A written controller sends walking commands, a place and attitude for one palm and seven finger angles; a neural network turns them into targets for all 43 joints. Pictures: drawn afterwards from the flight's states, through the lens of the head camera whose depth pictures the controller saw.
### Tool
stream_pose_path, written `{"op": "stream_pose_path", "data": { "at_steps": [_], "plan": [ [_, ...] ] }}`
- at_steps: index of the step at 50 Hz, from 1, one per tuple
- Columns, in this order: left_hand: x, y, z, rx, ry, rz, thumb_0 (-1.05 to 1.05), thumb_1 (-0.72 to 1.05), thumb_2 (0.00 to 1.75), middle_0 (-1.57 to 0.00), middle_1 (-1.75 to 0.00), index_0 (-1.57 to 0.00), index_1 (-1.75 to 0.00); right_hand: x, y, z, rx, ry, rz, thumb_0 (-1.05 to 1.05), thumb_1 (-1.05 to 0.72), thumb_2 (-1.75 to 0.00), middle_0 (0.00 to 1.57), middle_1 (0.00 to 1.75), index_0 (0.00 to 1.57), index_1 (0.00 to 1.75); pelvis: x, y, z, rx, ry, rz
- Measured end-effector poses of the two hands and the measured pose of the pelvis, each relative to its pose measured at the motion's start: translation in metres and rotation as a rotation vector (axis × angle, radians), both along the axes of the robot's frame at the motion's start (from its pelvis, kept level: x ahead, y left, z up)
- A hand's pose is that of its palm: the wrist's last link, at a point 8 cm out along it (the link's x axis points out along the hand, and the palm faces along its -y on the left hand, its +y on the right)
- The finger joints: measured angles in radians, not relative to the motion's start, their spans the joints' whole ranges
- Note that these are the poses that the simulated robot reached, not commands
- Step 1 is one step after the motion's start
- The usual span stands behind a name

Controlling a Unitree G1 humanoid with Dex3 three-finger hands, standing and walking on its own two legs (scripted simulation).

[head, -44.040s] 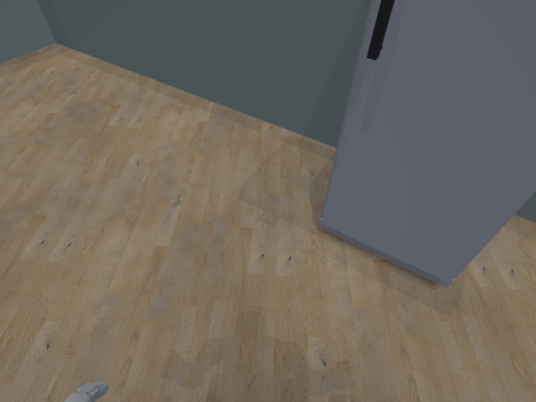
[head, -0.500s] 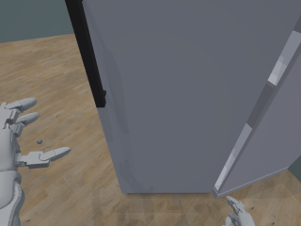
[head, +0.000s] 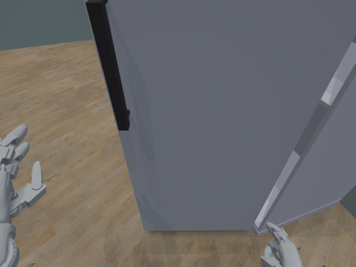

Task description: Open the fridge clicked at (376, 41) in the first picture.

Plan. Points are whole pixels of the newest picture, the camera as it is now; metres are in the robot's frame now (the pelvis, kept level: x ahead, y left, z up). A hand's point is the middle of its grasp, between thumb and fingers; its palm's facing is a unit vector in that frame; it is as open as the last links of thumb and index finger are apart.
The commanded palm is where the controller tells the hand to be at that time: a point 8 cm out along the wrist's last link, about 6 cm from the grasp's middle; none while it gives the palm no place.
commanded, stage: draw the hand back to the body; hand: left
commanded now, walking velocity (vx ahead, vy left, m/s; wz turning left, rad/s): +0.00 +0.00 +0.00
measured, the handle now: (115, 72) +0.43 +0.21 +0.25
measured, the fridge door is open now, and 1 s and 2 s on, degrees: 70 70 70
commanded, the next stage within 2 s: step back with the hand held close in 0.26 s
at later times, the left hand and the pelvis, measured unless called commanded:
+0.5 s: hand (40, 182) +0.18 +0.27 +0.17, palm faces +0.49 -0.79 -0.37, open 7.4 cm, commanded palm +0.12 +0.30 +0.17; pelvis -0.01 +0.00 +0.00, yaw +1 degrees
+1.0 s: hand (3, 228) +0.11 +0.29 +0.15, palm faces +0.47 -0.78 -0.41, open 7.4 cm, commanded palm +0.05 +0.32 +0.17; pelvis -0.08 +0.02 -0.01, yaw +1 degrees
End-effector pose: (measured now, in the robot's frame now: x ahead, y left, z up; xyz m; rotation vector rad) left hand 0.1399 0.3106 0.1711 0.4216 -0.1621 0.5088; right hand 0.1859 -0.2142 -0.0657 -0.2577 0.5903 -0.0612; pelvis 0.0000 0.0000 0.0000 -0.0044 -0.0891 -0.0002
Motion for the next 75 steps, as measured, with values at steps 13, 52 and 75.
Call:
{"op": "stream_pose_path", "data": {
  "at_steps": [13, 52, 75],
  "plan": [
    [0.002, 0.000, 0.004, -0.004, -0.021, -0.004, 0.02, 0.88, 0.89, -0.21, -0.31, -0.21, -0.31, -0.001, 0.010, -0.001, 0.017, 0.010, 0.021, 0.01, -0.91, -0.90, 0.20, 0.30, 0.21, 0.30, -0.001, 0.000, 0.000, 0.002, -0.007, 0.002],
    [-0.076, 0.018, -0.007, 0.107, -0.062, -0.078, 0.02, 0.89, 0.90, -0.21, -0.30, -0.21, -0.30, -0.118, 0.001, -0.011, -0.065, 0.115, -0.104, 0.01, -0.91, -0.90, 0.20, 0.30, 0.21, 0.30, -0.088, 0.024, -0.013, -0.050, 0.070, 0.014],
    [-0.155, 0.041, 0.000, 0.136, -0.136, -0.095, 0.02, 0.89, 0.90, -0.21, -0.30, -0.21, -0.30, -0.151, 0.033, 0.005, -0.064, 0.017, -0.048, 0.01, -0.91, -0.90, 0.20, 0.30, 0.21, 0.30, -0.160, 0.038, -0.016, -0.079, 0.063, 0.048]
  ]
}}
